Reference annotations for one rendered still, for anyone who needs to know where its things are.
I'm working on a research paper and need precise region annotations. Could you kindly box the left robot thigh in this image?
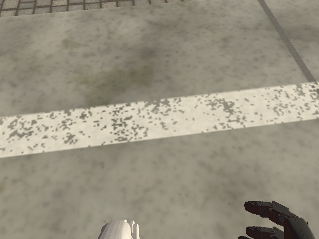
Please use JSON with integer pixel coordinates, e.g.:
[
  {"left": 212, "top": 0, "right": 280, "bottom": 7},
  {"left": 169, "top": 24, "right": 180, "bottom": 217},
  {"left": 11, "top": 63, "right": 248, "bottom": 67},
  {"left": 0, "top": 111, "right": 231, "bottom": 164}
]
[{"left": 98, "top": 219, "right": 140, "bottom": 239}]

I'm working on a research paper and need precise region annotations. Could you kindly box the right robot hand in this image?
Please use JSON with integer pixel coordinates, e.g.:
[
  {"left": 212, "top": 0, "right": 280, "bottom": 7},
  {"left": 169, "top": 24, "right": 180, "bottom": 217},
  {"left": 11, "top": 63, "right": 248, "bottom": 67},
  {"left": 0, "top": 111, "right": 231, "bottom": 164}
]
[{"left": 238, "top": 200, "right": 315, "bottom": 239}]

